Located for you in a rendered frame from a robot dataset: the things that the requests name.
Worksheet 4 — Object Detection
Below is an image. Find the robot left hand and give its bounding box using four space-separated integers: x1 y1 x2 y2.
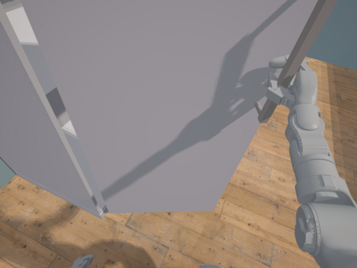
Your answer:
70 255 94 268

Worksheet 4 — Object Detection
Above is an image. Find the right robot forearm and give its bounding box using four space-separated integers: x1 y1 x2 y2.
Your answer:
285 104 357 209

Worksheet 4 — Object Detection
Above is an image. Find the handle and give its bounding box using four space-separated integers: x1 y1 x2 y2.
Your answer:
255 0 338 123

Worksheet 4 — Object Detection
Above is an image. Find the right robot upper arm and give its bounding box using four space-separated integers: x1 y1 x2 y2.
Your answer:
295 203 357 268

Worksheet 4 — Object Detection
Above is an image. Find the robot right hand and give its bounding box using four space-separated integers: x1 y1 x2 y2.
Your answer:
264 55 318 110

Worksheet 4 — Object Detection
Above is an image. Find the fridge door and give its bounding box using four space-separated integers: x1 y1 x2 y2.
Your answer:
20 0 318 213

